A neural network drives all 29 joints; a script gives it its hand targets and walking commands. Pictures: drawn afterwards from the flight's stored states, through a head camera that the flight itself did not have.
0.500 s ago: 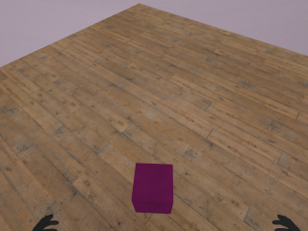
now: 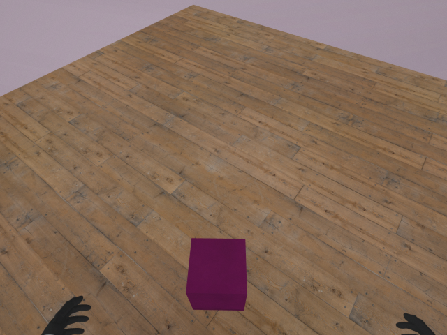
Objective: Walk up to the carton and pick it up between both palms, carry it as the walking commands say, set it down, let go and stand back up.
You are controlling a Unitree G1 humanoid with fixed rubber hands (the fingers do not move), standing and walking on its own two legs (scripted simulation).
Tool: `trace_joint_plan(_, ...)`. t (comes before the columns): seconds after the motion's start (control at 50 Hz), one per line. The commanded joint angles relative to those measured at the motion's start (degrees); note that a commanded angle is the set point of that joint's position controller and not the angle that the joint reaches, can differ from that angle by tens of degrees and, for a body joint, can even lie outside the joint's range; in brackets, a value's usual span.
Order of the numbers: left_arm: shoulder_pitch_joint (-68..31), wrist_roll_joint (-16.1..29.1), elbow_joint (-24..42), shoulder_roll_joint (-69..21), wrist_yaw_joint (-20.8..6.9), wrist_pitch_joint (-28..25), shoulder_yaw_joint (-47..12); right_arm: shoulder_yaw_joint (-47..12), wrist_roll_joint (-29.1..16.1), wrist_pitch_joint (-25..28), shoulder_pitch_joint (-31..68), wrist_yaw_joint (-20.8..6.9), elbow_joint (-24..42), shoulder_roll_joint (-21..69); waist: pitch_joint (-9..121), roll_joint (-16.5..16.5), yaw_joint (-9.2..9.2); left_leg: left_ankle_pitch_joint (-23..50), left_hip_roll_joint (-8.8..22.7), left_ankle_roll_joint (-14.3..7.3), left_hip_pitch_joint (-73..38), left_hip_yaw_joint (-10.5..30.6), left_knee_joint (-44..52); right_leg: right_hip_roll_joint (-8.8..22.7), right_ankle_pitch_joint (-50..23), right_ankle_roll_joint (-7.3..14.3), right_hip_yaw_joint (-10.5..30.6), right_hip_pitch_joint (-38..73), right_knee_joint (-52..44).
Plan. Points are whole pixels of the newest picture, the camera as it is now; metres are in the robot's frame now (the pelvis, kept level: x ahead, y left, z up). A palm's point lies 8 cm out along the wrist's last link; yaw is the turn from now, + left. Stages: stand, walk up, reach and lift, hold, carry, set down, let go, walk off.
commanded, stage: walk up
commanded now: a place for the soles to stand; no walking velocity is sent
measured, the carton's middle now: (218, 275) +0.43 +0.05 -0.65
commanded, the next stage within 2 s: reach and lift in 1.64 s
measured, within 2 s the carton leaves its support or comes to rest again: neither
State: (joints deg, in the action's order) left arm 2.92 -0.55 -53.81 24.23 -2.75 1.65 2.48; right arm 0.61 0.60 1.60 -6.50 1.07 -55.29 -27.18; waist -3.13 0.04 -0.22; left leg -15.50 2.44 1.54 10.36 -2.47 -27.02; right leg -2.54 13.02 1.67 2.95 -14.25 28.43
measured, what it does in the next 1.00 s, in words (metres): stands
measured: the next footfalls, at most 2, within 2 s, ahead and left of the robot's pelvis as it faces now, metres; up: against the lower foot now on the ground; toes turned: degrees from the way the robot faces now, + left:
none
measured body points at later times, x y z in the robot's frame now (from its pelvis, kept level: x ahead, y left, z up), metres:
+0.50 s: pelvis +0.01 +0.01 +0.00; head +0.03 +0.00 +0.45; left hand +0.14 +0.34 -0.10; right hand +0.11 -0.34 -0.09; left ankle -0.01 +0.14 -0.74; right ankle +0.02 -0.10 -0.74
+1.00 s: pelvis +0.01 +0.00 +0.00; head +0.04 +0.00 +0.45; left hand +0.17 +0.32 -0.10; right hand +0.11 -0.35 -0.10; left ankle -0.01 +0.14 -0.74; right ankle +0.02 -0.10 -0.74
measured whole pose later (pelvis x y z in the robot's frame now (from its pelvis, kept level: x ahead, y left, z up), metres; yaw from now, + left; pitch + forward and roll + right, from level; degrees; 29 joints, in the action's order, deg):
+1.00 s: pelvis +0.01 +0.00 +0.00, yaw -2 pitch -1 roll +0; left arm 4.7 -0.9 -50.6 24.7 -2.7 1.8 2.5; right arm 1.3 0.8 1.9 -9.1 1.3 -52.7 -26.6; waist -2.9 -0.4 0.3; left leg -17.4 3.3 1.7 9.1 -4.6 -27.4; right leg -3.6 14.3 1.9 5.0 -14.2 29.4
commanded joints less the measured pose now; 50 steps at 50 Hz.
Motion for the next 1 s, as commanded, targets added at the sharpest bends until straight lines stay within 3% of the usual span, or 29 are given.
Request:
trace_joint_plan(0.0,-1.02,-0.20,2.72,10.84,0.32,-0.48,2.83,2.14,-0.21,0.46,1.63,0.26,3.11,-9.47,5.44,-2.85,-0.64,2.13,4.20,-3.94,0.11,3.83,3.41,7.39,-6.73,2.90,8.28,3.16,-6.95)
trace_joint_plan(0.02,-1.37,-0.12,3.28,10.53,0.26,-0.39,2.86,1.94,-0.03,0.49,0.98,0.22,2.63,-9.27,7.38,-1.20,-0.63,0.46,4.15,-4.13,-0.16,4.59,3.85,7.65,-3.48,3.02,8.18,3.07,-7.04)
trace_joint_plan(0.04,-3.11,-0.33,3.42,10.63,0.35,-0.24,2.62,2.10,-0.02,0.59,0.80,0.35,2.89,-9.24,3.02,-3.86,-0.33,-1.59,3.77,-4.05,1.75,4.32,3.90,7.16,-1.43,3.13,8.30,-0.38,-7.28)
trace_joint_plan(0.08,-2.16,-0.42,3.27,10.99,0.14,-0.16,2.29,2.09,0.44,0.53,0.52,0.34,2.43,-10.45,3.48,-3.84,-0.05,-1.48,3.78,-3.68,0.18,3.42,4.23,7.26,0.25,2.68,9.23,0.63,-8.33)
trace_joint_plan(0.1,-1.98,-0.31,3.73,10.04,0.14,-0.27,2.50,2.17,0.37,0.84,-0.76,0.38,2.77,-10.31,5.14,-0.27,-0.09,1.24,4.16,-3.66,0.04,4.15,4.18,7.80,-3.83,3.52,9.44,1.37,-7.46)
trace_joint_plan(0.12,-2.90,-0.19,3.86,10.24,-0.08,-0.42,2.44,1.84,0.49,0.91,-1.11,0.17,2.46,-9.65,5.82,-2.15,0.56,-0.95,3.70,-3.70,0.19,4.80,5.59,7.16,-2.29,2.57,8.73,1.39,-7.19)
trace_joint_plan(0.14,-1.38,-0.02,3.27,10.22,-0.13,-0.46,2.41,2.23,0.55,1.06,-1.15,0.11,2.58,-10.43,3.72,-1.88,-0.67,-0.48,4.42,-3.65,1.17,4.57,5.78,6.58,-1.13,1.78,8.14,0.31,-7.16)
trace_joint_plan(0.18,-0.77,-0.56,3.69,10.32,-0.48,-0.31,2.42,3.05,0.66,1.07,-1.42,0.37,2.75,-11.99,3.96,2.74,-0.17,-2.48,6.18,-4.87,-0.87,6.53,7.75,5.12,-0.24,2.08,7.46,-1.04,-5.01)
trace_joint_plan(0.2,-0.75,-0.39,2.94,10.27,-0.45,-0.27,2.24,2.65,0.86,1.23,0.73,0.56,2.97,-10.41,2.09,-0.97,-0.68,-1.98,6.13,-4.51,-0.40,6.67,7.03,5.00,-0.58,1.61,7.64,-2.29,-6.64)
trace_joint_plan(0.24,-0.35,-0.35,3.69,10.74,-0.42,-0.36,2.39,3.47,0.93,1.35,-0.34,0.37,2.66,-12.13,4.25,2.26,-0.52,1.83,6.31,-4.42,-0.44,5.22,6.43,4.42,-5.92,1.79,4.97,0.29,-3.20)
trace_joint_plan(0.26,-0.06,-0.76,3.45,11.11,-0.24,-0.35,2.85,3.48,0.74,1.22,-0.35,0.63,2.84,-10.70,3.91,-1.45,-0.16,1.04,6.55,-5.25,-0.65,5.67,6.05,4.84,-6.54,1.77,5.88,-0.02,-3.25)
trace_joint_plan(0.3,-0.06,-0.50,3.84,10.65,-0.19,-0.51,2.34,3.37,0.66,1.11,-0.04,0.56,3.68,-11.05,3.67,2.35,-0.21,1.10,7.05,-6.04,-1.84,6.69,5.78,4.34,-5.72,1.72,6.63,-2.95,-2.97)
trace_joint_plan(0.36,0.74,-0.17,3.50,11.27,-0.04,-0.96,3.07,2.81,0.09,0.87,0.71,0.28,4.38,-10.42,4.50,1.46,-0.63,0.98,6.21,-5.23,-0.42,4.70,4.25,6.52,-7.63,2.52,8.79,0.13,-5.49)
trace_joint_plan(0.4,0.86,-0.49,3.68,12.04,0.00,-1.01,2.42,3.35,-0.15,0.99,-1.46,0.59,3.91,-10.63,4.96,-3.33,0.31,3.96,5.09,-4.69,-1.26,4.24,2.18,6.95,-13.93,3.73,10.30,0.74,-4.31)
trace_joint_plan(0.46,0.09,-0.29,4.45,10.91,0.05,-0.82,2.69,3.38,0.03,1.01,-2.10,0.40,3.62,-12.01,7.68,1.61,0.54,7.27,6.45,-4.76,-3.59,4.52,3.37,5.27,-14.44,3.86,7.87,0.39,-1.02)
trace_joint_plan(0.5,0.13,-0.29,4.40,10.59,0.10,-0.64,2.47,3.65,0.13,0.75,-1.17,0.48,4.29,-11.72,6.99,1.41,0.37,8.72,9.12,-5.83,-4.73,5.38,3.41,5.23,-14.51,2.87,6.34,-0.42,-0.27)
trace_joint_plan(0.52,0.84,-0.28,3.79,10.96,0.03,-0.33,2.60,3.67,0.02,0.61,-0.80,0.62,4.65,-12.07,5.15,-2.34,-0.31,8.14,8.50,-6.15,-3.72,5.42,2.96,4.28,-15.27,2.13,5.75,-0.58,0.13)
trace_joint_plan(0.56,1.36,-0.23,4.73,10.06,0.01,-0.52,2.39,3.61,0.12,0.74,-2.52,0.85,4.54,-11.75,8.69,2.26,0.72,12.73,7.99,-5.63,-6.54,4.54,2.85,4.82,-16.51,2.98,6.25,-0.15,0.86)
trace_joint_plan(0.58,0.28,-0.06,4.59,9.91,-0.17,-0.42,2.36,3.43,0.36,0.84,-0.29,0.90,4.94,-11.49,6.35,-0.45,-0.07,12.64,8.76,-6.54,-4.65,6.19,2.62,4.35,-17.21,1.97,6.07,-1.03,0.36)
trace_joint_plan(0.62,0.30,-0.02,4.21,10.65,0.04,-0.52,2.78,3.64,-0.18,0.39,-1.12,0.78,4.81,-11.31,4.86,-0.85,0.58,11.02,9.42,-5.99,-4.56,5.70,3.59,4.37,-16.69,2.37,5.80,-1.25,1.20)
trace_joint_plan(0.68,0.92,-0.46,5.81,11.76,0.17,-0.35,3.05,3.40,0.05,0.50,-0.80,0.78,5.35,-12.00,5.34,-1.45,-0.42,6.88,6.86,-5.18,-1.48,2.91,-0.05,4.95,-17.73,3.11,7.21,1.76,-0.83)
trace_joint_plan(0.72,1.18,0.02,5.12,11.70,0.35,-0.75,2.95,2.84,-0.48,0.40,0.28,0.56,5.67,-9.39,5.81,-1.15,-0.14,6.35,3.94,-3.65,-1.58,0.58,-1.33,8.04,-17.93,4.68,11.68,2.54,-4.21)
trace_joint_plan(0.74,-0.23,-0.31,5.36,12.88,0.41,-0.68,3.02,2.74,-0.39,0.41,-0.96,0.47,5.84,-9.30,3.94,-3.41,1.40,4.27,2.98,-3.25,-2.16,0.09,-0.29,7.11,-17.66,4.23,11.98,0.98,-4.90)
trace_joint_plan(0.76,0.46,-0.13,6.07,12.18,0.48,-0.55,3.31,2.92,-0.43,0.37,-1.35,0.54,5.36,-9.08,5.43,-1.62,0.71,3.42,2.68,-3.41,-1.93,0.17,-0.79,7.33,-14.96,5.39,11.68,2.07,-4.44)
trace_joint_plan(0.84,-0.08,-0.61,6.33,11.78,0.13,-0.16,2.87,2.64,-0.11,0.51,-1.36,0.43,5.28,-8.26,5.12,-6.25,0.47,-1.97,1.92,-3.43,-1.89,0.39,-0.78,8.59,-9.92,5.01,14.51,0.86,-7.67)
trace_joint_plan(0.86,-0.53,-0.59,6.33,13.19,0.48,-0.33,3.04,2.96,0.15,0.34,-2.54,0.33,4.92,-8.78,4.05,-4.88,0.67,-0.55,1.49,-2.42,-0.48,-0.55,-0.57,8.23,-8.28,5.45,13.02,1.34,-7.97)
trace_joint_plan(0.9,-0.56,-0.35,6.43,10.66,0.23,-0.51,2.49,3.11,0.38,1.12,-3.37,0.51,4.91,-9.72,6.69,-4.80,0.57,7.66,3.71,-3.28,-2.98,1.80,1.52,7.05,-16.89,4.49,10.90,3.07,-4.26)
trace_joint_plan(0.96,0.01,-0.09,6.34,10.52,0.33,-0.57,2.86,3.66,0.47,1.19,-3.53,0.50,4.95,-12.32,5.55,3.54,0.75,9.98,8.70,-5.82,-6.49,5.28,4.93,4.38,-15.56,1.95,7.37,-1.36,0.23)
trace_joint_plan(0.98,0.46,0.16,6.56,10.56,0.31,-0.66,2.89,3.62,0.37,1.15,-2.67,0.52,4.88,-12.36,6.19,1.67,0.27,15.03,9.50,-6.00,-6.86,5.17,3.88,3.85,-15.77,2.02,5.08,-0.92,0.84)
